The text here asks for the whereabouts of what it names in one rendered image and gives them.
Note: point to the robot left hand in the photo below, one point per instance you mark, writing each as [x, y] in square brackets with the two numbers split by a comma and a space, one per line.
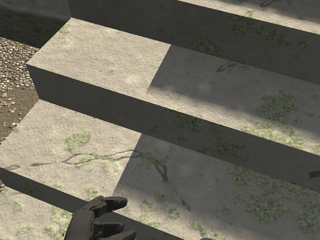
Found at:
[82, 226]

